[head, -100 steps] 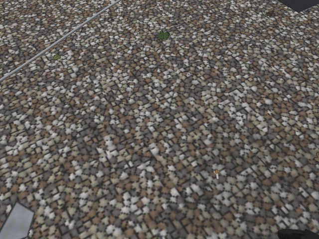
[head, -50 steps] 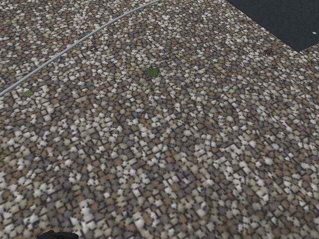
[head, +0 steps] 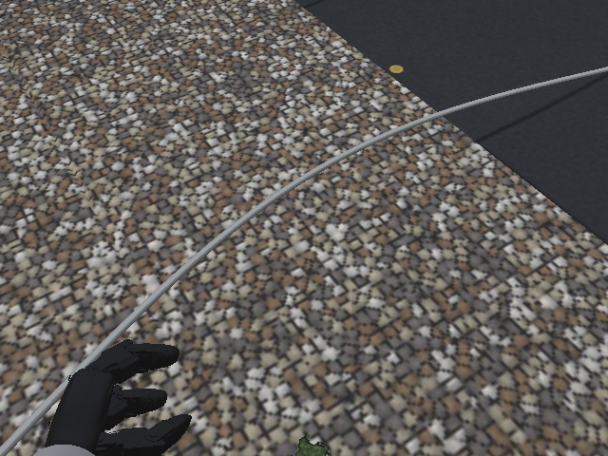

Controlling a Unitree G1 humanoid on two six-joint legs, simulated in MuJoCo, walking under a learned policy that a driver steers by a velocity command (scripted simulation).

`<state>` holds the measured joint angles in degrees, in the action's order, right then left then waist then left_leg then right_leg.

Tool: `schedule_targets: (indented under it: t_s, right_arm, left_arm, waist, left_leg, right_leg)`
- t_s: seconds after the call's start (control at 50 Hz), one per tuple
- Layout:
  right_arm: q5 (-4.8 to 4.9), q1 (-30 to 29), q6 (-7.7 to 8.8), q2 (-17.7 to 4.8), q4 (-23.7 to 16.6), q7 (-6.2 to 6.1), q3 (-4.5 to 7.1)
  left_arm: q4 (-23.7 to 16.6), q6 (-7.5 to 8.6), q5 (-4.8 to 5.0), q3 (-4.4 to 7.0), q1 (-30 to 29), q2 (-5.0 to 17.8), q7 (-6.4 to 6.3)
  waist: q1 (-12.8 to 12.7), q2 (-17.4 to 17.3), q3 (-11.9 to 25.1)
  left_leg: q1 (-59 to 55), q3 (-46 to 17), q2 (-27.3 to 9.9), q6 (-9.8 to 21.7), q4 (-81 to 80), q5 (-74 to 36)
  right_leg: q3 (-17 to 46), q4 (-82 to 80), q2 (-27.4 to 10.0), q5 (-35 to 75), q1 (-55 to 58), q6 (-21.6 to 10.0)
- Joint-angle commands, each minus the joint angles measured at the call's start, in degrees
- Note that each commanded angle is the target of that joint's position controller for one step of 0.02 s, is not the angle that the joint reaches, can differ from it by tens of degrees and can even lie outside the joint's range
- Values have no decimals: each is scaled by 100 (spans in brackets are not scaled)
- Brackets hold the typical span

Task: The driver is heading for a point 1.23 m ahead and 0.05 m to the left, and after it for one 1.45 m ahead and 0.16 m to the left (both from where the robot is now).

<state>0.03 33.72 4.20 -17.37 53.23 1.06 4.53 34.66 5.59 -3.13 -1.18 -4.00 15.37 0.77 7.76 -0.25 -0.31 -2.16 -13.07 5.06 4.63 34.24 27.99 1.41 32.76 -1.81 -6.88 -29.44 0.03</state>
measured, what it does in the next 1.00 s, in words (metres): walks ahead: left foot, then right foot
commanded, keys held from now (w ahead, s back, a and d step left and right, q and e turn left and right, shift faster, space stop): w+q+shift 0.30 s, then w+e+shift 0.70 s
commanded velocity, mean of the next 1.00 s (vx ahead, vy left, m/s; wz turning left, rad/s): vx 1.00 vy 0.00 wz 0.00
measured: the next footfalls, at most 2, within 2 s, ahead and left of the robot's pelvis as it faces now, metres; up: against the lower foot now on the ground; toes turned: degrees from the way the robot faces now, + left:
left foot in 0.40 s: +0.55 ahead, +0.14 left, +0.00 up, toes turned +23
right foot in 0.86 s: +0.99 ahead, +0.13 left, +0.00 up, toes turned +1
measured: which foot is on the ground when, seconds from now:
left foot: down 0.00-0.00, up 0.02-0.38, down 0.40-0.82, up 0.84-1.00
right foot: down 0.00-0.40, up 0.42-0.84, down 0.86-1.00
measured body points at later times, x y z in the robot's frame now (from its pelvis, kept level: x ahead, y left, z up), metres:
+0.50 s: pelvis +0.47 +0.07 +0.00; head +0.48 +0.09 +0.45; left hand +0.40 +0.32 -0.14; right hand +0.70 -0.12 -0.11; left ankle +0.51 +0.12 -0.71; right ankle +0.34 -0.13 -0.57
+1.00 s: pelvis +0.94 +0.13 +0.01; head +0.95 +0.14 +0.45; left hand +0.94 +0.42 -0.13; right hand +1.12 -0.10 -0.08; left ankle +0.88 +0.31 -0.60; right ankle +0.95 +0.13 -0.71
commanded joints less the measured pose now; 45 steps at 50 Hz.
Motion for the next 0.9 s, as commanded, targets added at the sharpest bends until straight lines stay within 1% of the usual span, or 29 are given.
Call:
schedule_targets:
  t_s: [0.02,0.04,0.06,0.08,0.12,0.16,0.22,0.26,0.3,0.32,0.36,0.38,0.4,0.42,0.44,0.46,0.48,0.52,0.54,0.58,0.62,0.68,0.74,0.78,0.82,0.84,0.86,0.88,0.9]
  right_arm:
    - [232,-362,124,-125,-1128,-79,-75]
    - [51,-914,-2,-503,-976,-121,-39]
    - [-52,-1337,-69,-545,-991,-56,-25]
    - [-85,-1564,-122,-476,-981,11,-27]
    - [-171,-1790,-280,-215,-1119,138,-67]
    - [-176,-2305,-403,-34,-1436,218,-132]
    - [-168,-2957,-394,-5,-1901,370,-237]
    - [-154,-3306,-384,-56,-2027,485,-299]
    - [-167,-3387,-366,-143,-2006,510,-300]
    - [-211,-3146,-349,-202,-1892,480,-293]
    - [-288,-1608,-316,-546,-1359,324,-144]
    - [-309,-413,-335,-828,-933,190,14]
    - [-327,-393,-368,-1318,-822,44,179]
    - [-422,-916,-325,-1831,-1209,-24,211]
    - [-295,-882,-339,-1509,-1269,-68,233]
    - [-297,-1198,-265,-1319,-1097,-137,165]
    - [-300,-1500,-157,-961,-1036,-120,82]
    - [-243,-1744,61,-578,-971,-107,-42]
    - [-194,-1724,157,-435,-883,-81,-80]
    - [-112,-1618,307,-365,-714,-26,-88]
    - [-110,-1511,372,-292,-624,8,-100]
    - [-80,-1358,402,-181,-528,-35,-166]
    - [-49,-1181,395,-436,-442,-202,-172]
    - [-95,-1287,275,-800,-501,-370,-93]
    - [-198,-1803,53,-1131,-697,-461,24]
    - [-250,-2217,-44,-1209,-814,-436,67]
    - [-276,-2421,-31,-643,-793,-254,-61]
    - [-347,-2166,121,195,-1279,-177,-312]
    - [-223,-1962,284,84,-1757,-125,-409]
  left_arm:
    - [463,-92,-135,698,3109,1961,-249]
    - [368,-120,-54,635,2423,1345,-230]
    - [371,-101,-6,533,2104,886,-199]
    - [487,-75,-44,495,2078,707,-169]
    - [791,23,28,442,2283,535,-154]
    - [1049,122,176,399,2461,345,-87]
    - [1124,206,200,404,2135,387,-81]
    - [1158,223,196,433,2032,560,-109]
    - [1217,213,203,485,2347,865,-143]
    - [1262,185,207,503,2555,1012,-174]
    - [1242,47,164,552,2425,1413,-214]
    - [1196,-35,166,550,2180,1471,-223]
    - [1226,-97,102,487,2452,1038,-163]
    - [865,-77,381,296,3567,386,-134]
    - [764,-26,391,403,2632,1004,-171]
    - [729,-19,417,396,2406,928,-149]
    - [871,-57,335,360,2414,824,-110]
    - [1173,-321,211,331,2785,588,6]
    - [1257,-425,211,338,2833,486,77]
    - [1195,-522,247,354,2388,357,163]
    - [989,-497,313,323,1738,222,196]
    - [793,-393,342,272,1079,149,272]
    - [657,-353,288,228,801,164,360]
    - [810,-403,280,305,1402,443,344]
    - [1275,-483,281,524,3164,938,256]
    - [1614,-500,276,702,4393,1226,159]
    - [1695,-513,381,792,4251,1294,47]
    - [1605,-564,299,816,3653,1562,39]
    - [1331,-574,218,850,3253,1704,4]
  waist:
    - [-1387,2359,2285]
    - [-1317,1197,1165]
    - [-1283,622,509]
    - [-1203,299,126]
    - [-971,548,-215]
    - [-861,590,-346]
    - [-603,615,-497]
    - [-554,324,-642]
    - [-529,268,-521]
    - [-408,355,-335]
    - [424,584,391]
    - [1019,489,830]
    - [647,-369,952]
    - [-295,-1653,2134]
    - [249,-472,2121]
    - [-126,-287,818]
    - [-445,212,134]
    - [-890,159,-217]
    - [-999,92,-302]
    - [-981,-28,-602]
    - [-862,-170,-785]
    - [-754,-128,-757]
    - [-812,-174,-576]
    - [-1226,-518,-72]
    - [-2184,-726,691]
    - [-2790,-509,994]
    - [-2533,447,446]
    - [-1528,1499,260]
    - [-1282,1448,1127]
  left_leg:
    - [4406,590,85,201,4608,-20]
    - [4892,717,-465,229,4786,-681]
    - [4909,825,-688,200,4503,-1082]
    - [4748,845,-838,144,4319,-1188]
    - [4627,866,-1054,76,4061,-1137]
    - [4967,977,-1166,77,3893,-1213]
    - [4744,1276,-1123,132,2868,-2150]
    - [3927,1811,-925,249,1652,-2795]
    - [3054,2323,-473,416,1057,-2986]
    - [2517,2335,-228,491,953,-2855]
    - [715,1931,71,731,749,-2333]
    - [-649,1622,19,868,227,-2200]
    - [-1578,640,-763,917,206,-1298]
    - [-2798,-2423,-2727,1388,-359,-1211]
    - [-2217,-2663,-2567,1231,-1413,-303]
    - [-1062,-1990,-2502,1137,-1784,-325]
    - [-22,-1407,-2307,973,-1957,-687]
    - [1278,-331,-1960,638,-2316,-1214]
    - [1478,46,-1806,449,-2514,-1281]
    - [1460,837,-1567,154,-2790,-2069]
    - [1333,1713,-1248,-59,-2946,-3203]
    - [914,2557,-1023,-262,-2962,-4789]
    - [166,2858,-1242,-432,-2732,-6982]
    - [-430,2889,-1473,-536,-1789,-8934]
    - [-173,2750,-1707,-491,404,-9806]
    - [644,2619,-1634,-382,2464,-8747]
    - [1982,2563,-613,-283,4790,-3190]
    - [4267,1859,32,-450,6463,159]
    - [5325,799,-70,-450,6539,65]
  right_leg:
    - [5085,-1794,-2860,-4027,5359,-804]
    - [4499,-1966,-2467,-4385,4508,-880]
    - [3298,-1799,-2167,-3289,3852,-843]
    - [2441,-1831,-1916,-2048,3314,-796]
    - [1323,-1941,-1645,-810,2770,-655]
    - [536,-2084,-1573,416,2824,-514]
    - [-713,-2407,-1218,1549,2490,-351]
    - [-1409,-2685,-949,1997,2160,-257]
    - [-1686,-2306,-943,4246,2353,-203]
    - [-1620,-1949,-1057,5377,2468,-246]
    - [-1427,-233,-1338,6400,2392,-428]
    - [-1412,1388,-1200,5865,1892,-484]
    - [-1279,3995,-396,405,682,-419]
    - [-118,6065,216,-2570,-915,-380]
    - [508,6047,197,-1679,-1284,-463]
    - [318,5652,-25,-1188,-1491,-424]
    - [293,5112,-330,-927,-1233,-411]
    - [401,4534,-603,-712,-364,-329]
    - [433,4284,-688,-640,-265,-304]
    - [347,3834,-742,-199,-667,-293]
    - [37,3108,-636,471,-955,-350]
    - [-644,1991,-356,1358,-871,-536]
    - [-1202,817,94,1802,-303,-778]
    - [-1394,675,511,1387,417,-912]
    - [-1222,872,796,434,2117,-1170]
    - [-666,574,663,-180,3320,-1492]
    - [-117,308,405,-452,3639,-1703]
    - [1865,577,-240,712,4273,-2290]
    - [4290,-1208,-1080,-1486,4891,-3016]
